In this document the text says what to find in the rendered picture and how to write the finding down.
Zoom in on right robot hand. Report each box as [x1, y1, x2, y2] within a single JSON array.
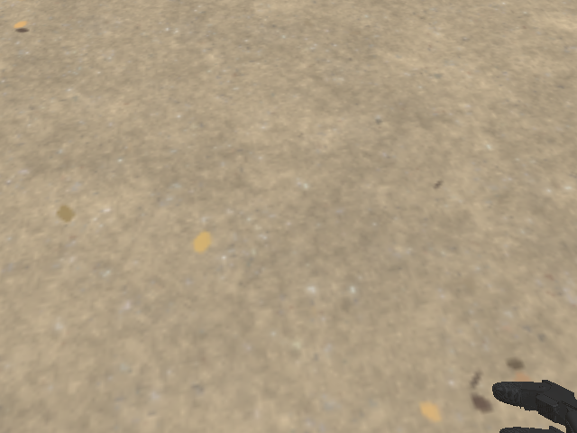
[[492, 380, 577, 433]]

